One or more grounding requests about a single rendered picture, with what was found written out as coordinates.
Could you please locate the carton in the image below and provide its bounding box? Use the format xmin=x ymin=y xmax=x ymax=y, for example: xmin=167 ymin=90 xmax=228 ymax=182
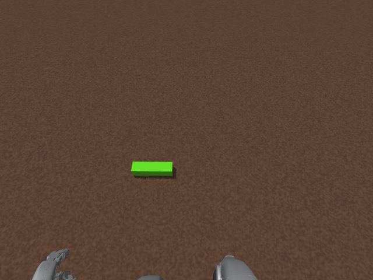
xmin=131 ymin=162 xmax=173 ymax=176

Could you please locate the left robot hand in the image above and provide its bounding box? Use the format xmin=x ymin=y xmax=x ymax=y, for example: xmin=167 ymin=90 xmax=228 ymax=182
xmin=32 ymin=248 xmax=76 ymax=280

